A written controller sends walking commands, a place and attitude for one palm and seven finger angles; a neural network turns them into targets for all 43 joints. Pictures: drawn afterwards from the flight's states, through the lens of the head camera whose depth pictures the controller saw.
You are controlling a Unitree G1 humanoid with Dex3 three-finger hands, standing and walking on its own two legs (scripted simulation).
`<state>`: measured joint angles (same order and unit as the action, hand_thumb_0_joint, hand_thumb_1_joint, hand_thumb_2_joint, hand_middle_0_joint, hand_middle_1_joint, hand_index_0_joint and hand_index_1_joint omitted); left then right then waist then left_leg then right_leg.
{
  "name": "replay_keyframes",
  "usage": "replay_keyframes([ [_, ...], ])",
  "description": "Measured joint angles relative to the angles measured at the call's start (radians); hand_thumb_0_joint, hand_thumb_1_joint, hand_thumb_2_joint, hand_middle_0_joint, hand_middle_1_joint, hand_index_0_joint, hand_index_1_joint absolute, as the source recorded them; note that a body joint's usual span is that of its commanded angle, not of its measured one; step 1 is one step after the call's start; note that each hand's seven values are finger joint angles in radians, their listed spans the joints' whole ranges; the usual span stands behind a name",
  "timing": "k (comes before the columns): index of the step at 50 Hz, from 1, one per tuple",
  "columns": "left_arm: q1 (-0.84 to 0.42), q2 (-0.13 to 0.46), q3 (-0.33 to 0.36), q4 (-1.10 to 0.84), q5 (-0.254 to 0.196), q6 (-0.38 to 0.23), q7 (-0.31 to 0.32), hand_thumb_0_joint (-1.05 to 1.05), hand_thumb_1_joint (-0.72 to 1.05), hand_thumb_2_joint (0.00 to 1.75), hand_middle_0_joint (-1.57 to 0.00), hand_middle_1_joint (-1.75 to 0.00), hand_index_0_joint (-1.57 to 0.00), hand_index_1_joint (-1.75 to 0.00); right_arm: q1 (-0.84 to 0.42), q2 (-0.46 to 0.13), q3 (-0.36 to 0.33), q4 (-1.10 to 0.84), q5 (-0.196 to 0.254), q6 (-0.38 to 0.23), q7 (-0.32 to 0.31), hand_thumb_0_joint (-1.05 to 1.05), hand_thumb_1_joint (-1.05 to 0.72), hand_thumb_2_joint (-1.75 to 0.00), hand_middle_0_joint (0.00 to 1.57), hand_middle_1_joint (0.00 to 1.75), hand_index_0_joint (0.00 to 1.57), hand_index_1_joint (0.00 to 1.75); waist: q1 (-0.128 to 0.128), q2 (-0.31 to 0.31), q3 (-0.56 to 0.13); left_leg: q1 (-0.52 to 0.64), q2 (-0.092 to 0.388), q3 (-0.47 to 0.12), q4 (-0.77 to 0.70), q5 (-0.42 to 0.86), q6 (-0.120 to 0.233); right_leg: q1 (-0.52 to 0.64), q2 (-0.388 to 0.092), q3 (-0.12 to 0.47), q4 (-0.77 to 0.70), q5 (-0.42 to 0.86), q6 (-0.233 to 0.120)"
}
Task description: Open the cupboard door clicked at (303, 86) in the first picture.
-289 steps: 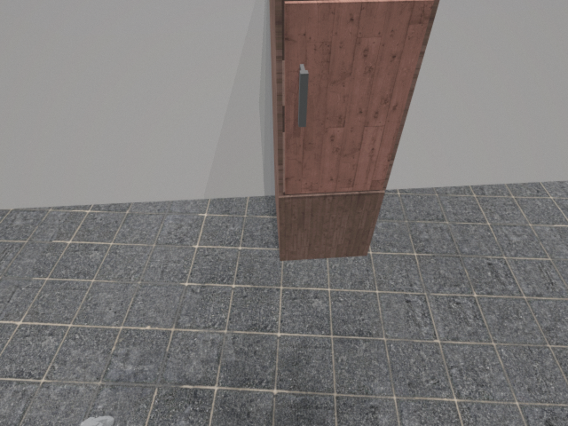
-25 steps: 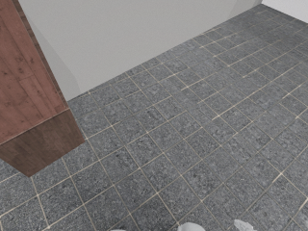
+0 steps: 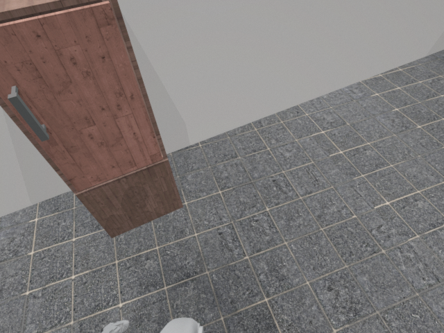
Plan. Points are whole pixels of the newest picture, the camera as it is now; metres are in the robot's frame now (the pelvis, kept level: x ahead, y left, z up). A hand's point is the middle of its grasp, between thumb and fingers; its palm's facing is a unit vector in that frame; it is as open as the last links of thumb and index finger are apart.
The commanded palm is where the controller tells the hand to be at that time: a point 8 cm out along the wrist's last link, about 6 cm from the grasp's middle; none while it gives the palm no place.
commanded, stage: turn to face it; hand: left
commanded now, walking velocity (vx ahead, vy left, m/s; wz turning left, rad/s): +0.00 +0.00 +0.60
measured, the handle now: (30, 114) +0.65 +0.55 +0.04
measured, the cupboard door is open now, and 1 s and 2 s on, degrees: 0 0 0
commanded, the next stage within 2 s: take the last steps up to it in 0.72 s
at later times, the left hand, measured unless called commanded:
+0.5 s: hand out of the picture +0.01 +0.28 -0.16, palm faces +0.31 -0.91 -0.26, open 7.4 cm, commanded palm none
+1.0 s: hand out of the picture -0.07 +0.20 -0.16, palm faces +0.48 -0.85 -0.23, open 7.3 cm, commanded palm none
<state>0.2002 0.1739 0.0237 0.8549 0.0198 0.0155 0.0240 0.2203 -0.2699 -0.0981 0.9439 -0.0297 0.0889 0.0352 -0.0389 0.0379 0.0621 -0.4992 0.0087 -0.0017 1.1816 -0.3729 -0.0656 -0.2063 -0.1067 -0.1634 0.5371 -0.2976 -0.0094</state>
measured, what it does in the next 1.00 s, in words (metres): steps on the spot, turning left: left foot, then right foot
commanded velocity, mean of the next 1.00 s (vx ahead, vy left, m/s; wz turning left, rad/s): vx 0.06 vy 0.00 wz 0.33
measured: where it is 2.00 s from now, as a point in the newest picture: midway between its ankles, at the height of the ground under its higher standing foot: outside the picture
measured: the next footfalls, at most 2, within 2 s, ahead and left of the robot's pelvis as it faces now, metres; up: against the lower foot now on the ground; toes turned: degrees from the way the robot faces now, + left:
left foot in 0.24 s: +0.02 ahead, +0.16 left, +0.00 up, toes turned +15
right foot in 0.66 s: +0.08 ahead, -0.07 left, +0.00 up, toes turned +15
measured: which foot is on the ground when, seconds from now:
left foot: up 0.00-0.22, down 0.24-0.68, up 0.70-1.00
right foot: down 0.00-0.22, up 0.24-0.64, down 0.66-1.00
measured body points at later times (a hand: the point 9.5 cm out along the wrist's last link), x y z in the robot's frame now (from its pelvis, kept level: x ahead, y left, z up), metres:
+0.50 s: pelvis +0.00 +0.05 +0.00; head +0.02 +0.07 +0.45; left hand -0.01 +0.33 -0.14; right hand +0.15 -0.16 -0.13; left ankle -0.02 +0.15 -0.74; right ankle +0.03 -0.11 -0.67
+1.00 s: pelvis -0.01 +0.02 +0.00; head +0.00 +0.02 +0.45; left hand -0.10 +0.25 -0.14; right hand +0.13 -0.19 -0.15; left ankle -0.09 +0.14 -0.69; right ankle +0.04 -0.08 -0.74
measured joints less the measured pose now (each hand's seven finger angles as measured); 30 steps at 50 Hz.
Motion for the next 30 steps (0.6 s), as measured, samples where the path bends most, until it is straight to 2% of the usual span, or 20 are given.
replay_keyframes([
  [4,0.023,0.009,0.002,0.02,0.004,0.001,-0.002,0.0,0.9,0.9,-0.2,-0.3,-0.2,-0.3,-0.014,0.001,0.005,0.007,0.002,0.007,0.002,0.01,-0.91,-0.9,0.2,0.3,0.19,0.3,0.013,-0.024,0.012,0.044,0.031,0.024,-0.132,-0.027,-0.01,0.009,-0.029,-0.048,-0.009,0.0,0.009],
  [8,0.043,0.035,0.014,0.038,0.008,0.004,-0.005,0.0,0.9,0.9,-0.2,-0.3,-0.21,-0.3,-0.042,0.006,0.018,0.002,0.009,-0.001,0.001,0.01,-0.91,-0.9,0.2,0.3,0.19,0.3,0.037,-0.051,0.025,0.116,0.039,0.066,-0.326,-0.057,-0.001,-0.003,-0.065,-0.093,0.026,-0.019,0.029],
  [10,0.055,0.053,0.023,0.047,0.006,0.01,-0.007,0.0,0.9,0.9,-0.2,-0.3,-0.21,-0.3,-0.053,0.009,0.024,-0.01,0.01,-0.012,-0.001,0.01,-0.91,-0.9,0.2,0.3,0.19,0.3,0.045,-0.065,0.026,0.166,0.033,0.091,-0.448,-0.017,0.01,-0.017,-0.087,-0.115,0.067,-0.04,0.046],
  [11,0.066,0.062,0.028,0.05,0.003,0.013,-0.008,0.0,0.9,0.9,-0.2,-0.3,-0.21,-0.3,-0.055,0.007,0.027,-0.02,0.01,-0.022,0.0,0.01,-0.91,-0.9,0.2,0.3,0.19,0.3,0.048,-0.067,0.021,0.201,0.031,0.1,-0.531,0.042,0.018,-0.031,-0.098,-0.124,0.102,-0.058,0.057],
  [12,0.074,0.072,0.034,0.053,-0.002,0.02,-0.01,0.0,0.9,0.9,-0.2,-0.3,-0.21,-0.3,-0.059,0.007,0.028,-0.029,0.008,-0.033,0.001,0.01,-0.91,-0.9,0.2,0.3,0.19,0.3,0.049,-0.071,0.016,0.207,0.026,0.097,-0.563,0.095,0.044,-0.059,-0.108,-0.115,0.159,-0.081,0.066],
  [13,0.074,0.085,0.04,0.061,-0.004,0.031,-0.009,0.0,0.9,0.9,-0.2,-0.3,-0.2,-0.3,-0.069,0.013,0.03,-0.034,0.008,-0.042,-0.001,0.01,-0.91,-0.9,0.2,0.3,0.19,0.3,0.054,-0.086,0.02,0.194,0.015,0.097,-0.535,0.079,0.068,-0.096,-0.11,-0.069,0.241,-0.156,0.075],
  [15,0.069,0.102,0.05,0.082,-0.004,0.054,-0.002,0.0,0.91,0.9,-0.2,-0.3,-0.2,-0.3,-0.078,0.027,0.039,-0.04,0.007,-0.058,-0.009,0.01,-0.91,-0.9,0.2,0.3,0.19,0.3,0.058,-0.093,0.02,0.188,0.01,0.09,-0.514,0.033,0.095,-0.172,-0.076,0.022,0.418,-0.24,0.084],
  [17,0.056,0.109,0.057,0.097,-0.006,0.061,-0.003,0.01,0.91,0.9,-0.2,-0.3,-0.2,-0.29,-0.076,0.038,0.046,-0.043,0.004,-0.065,-0.022,0.01,-0.91,-0.9,0.2,0.3,0.2,0.3,0.054,-0.088,0.014,0.201,0.004,0.071,-0.547,0.037,0.101,-0.227,-0.046,0.071,0.537,-0.208,0.089],
  [19,0.043,0.11,0.058,0.096,-0.006,0.056,-0.008,0.01,0.91,0.9,-0.19,-0.3,-0.2,-0.29,-0.073,0.048,0.053,-0.04,0.003,-0.067,-0.029,0.01,-0.91,-0.89,0.2,0.3,0.2,0.3,0.053,-0.081,0.012,0.222,-0.004,0.053,-0.598,0.069,0.098,-0.258,-0.03,0.095,0.582,-0.159,0.095],
  [25,0.003,0.088,0.045,0.067,-0.011,0.041,-0.009,0.01,0.91,0.9,-0.19,-0.3,-0.2,-0.29,-0.057,0.07,0.064,-0.024,0.003,-0.066,-0.033,0.01,-0.9,-0.89,0.2,0.3,0.2,0.3,0.043,-0.051,0.004,0.26,-0.025,0.004,-0.689,0.128,0.106,-0.248,0.007,0.124,0.478,-0.132,0.105],
  [30,-0.026,0.053,0.032,0.048,-0.015,0.031,-0.006,0.0,0.91,0.9,-0.19,-0.3,-0.2,-0.29,-0.039,0.076,0.059,-0.009,-0.002,-0.052,-0.03,0.01,-0.9,-0.89,0.21,0.3,0.2,0.3,0.025,-0.027,-0.003,0.252,-0.038,-0.031,-0.679,0.132,0.091,-0.167,0.042,0.123,0.282,-0.133,0.092],
])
